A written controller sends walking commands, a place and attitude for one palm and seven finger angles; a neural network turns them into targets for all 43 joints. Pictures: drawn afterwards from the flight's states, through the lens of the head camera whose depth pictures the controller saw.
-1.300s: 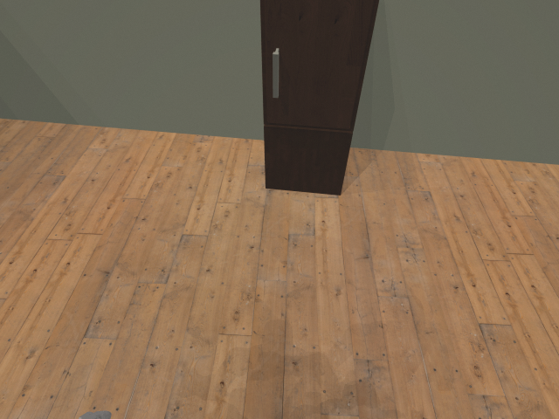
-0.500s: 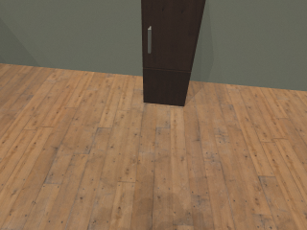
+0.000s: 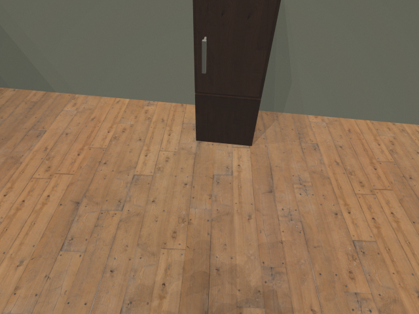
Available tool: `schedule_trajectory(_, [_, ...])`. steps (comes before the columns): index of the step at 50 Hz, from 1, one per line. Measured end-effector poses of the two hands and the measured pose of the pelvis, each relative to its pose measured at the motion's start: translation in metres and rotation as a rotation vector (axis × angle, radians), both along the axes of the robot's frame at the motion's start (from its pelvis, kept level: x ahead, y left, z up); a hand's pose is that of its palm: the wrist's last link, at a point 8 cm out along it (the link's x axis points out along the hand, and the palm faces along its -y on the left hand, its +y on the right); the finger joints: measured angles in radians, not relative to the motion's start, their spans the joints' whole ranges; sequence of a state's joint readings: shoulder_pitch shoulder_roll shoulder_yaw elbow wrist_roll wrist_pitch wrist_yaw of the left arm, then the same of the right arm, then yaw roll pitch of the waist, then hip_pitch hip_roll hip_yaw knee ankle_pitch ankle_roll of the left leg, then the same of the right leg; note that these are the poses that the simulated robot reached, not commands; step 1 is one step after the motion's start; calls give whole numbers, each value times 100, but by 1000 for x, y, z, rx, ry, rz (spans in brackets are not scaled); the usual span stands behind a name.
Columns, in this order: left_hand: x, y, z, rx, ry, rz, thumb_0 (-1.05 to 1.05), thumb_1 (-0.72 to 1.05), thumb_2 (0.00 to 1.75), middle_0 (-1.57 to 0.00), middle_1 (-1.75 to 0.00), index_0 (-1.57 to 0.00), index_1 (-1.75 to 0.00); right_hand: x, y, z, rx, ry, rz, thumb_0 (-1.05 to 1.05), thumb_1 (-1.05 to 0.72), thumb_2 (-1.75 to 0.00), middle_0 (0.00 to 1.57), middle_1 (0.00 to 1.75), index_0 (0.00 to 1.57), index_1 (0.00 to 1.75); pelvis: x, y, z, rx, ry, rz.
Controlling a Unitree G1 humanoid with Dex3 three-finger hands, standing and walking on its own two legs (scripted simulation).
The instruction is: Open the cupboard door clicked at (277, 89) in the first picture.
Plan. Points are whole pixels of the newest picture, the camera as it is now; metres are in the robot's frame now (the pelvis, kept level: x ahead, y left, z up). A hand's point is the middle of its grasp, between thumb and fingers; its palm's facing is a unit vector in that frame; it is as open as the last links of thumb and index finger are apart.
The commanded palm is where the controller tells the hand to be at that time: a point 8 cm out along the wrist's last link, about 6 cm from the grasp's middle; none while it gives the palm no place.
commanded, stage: look at it before walking up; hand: left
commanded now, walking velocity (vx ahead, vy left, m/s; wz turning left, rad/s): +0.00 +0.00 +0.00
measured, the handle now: (204, 55) +1.32 +0.10 -0.12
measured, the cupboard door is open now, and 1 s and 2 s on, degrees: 0 0 0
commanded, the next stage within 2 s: walk to a spot facing it in 0.34 s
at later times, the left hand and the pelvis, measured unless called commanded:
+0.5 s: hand out of the picture +0.07 +0.24 -0.16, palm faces -0.03 -0.94 -0.34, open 7.4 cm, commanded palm none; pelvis +0.00 +0.00 +0.00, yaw +0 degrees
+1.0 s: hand out of the picture +0.08 +0.19 -0.20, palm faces -0.05 -0.99 -0.12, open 7.4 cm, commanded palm none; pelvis +0.13 +0.02 -0.01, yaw -5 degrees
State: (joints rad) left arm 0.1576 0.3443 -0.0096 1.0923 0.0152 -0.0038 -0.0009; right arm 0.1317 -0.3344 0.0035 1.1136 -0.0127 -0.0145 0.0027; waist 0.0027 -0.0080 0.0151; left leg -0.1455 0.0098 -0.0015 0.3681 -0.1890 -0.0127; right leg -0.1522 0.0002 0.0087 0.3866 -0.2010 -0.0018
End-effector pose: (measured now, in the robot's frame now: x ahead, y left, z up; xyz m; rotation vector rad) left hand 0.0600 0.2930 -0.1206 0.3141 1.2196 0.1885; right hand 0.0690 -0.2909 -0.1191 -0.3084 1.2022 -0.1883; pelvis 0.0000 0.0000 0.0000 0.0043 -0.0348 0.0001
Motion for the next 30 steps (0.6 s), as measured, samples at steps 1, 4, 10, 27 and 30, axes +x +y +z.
schedule_trajectory(1, [-1, 0, 0, 0, 3, 1, 0, 91, 90, -21, -30, -20, -30, -1, 0, 0, 0, 2, -1, 1, -91, -90, 20, 30, 20, 30, 0, 0, 0, 0, 0, 0])
schedule_trajectory(4, [-3, 0, 0, 1, 12, 3, 0, 91, 90, -21, -30, -20, -30, -2, -1, -1, -1, 8, -3, 1, -91, -90, 20, 30, 20, 30, 0, 0, 0, 0, 0, -1])
schedule_trajectory(10, [-5, -1, -1, 2, 19, 4, 0, 91, 90, -21, -30, -20, -30, -3, -2, -1, -1, 15, -5, 1, -91, -90, 20, 30, 20, 30, 1, -1, 0, 0, 0, -1])
schedule_trajectory(27, [2, -9, -4, -7, 13, 5, 0, 91, 90, -20, -29, -20, -30, -2, 2, -4, 11, 19, -9, 1, -91, -90, 20, 30, 20, 30, 6, -3, -1, 0, 6, -10])
schedule_trajectory(30, [-5, -20, -12, -40, 46, 12, 0, 91, 90, -20, -29, -20, -30, -9, 13, -12, 40, 42, -27, 1, -91, -90, 20, 30, 20, 30, 15, -3, -3, 2, 12, -23])
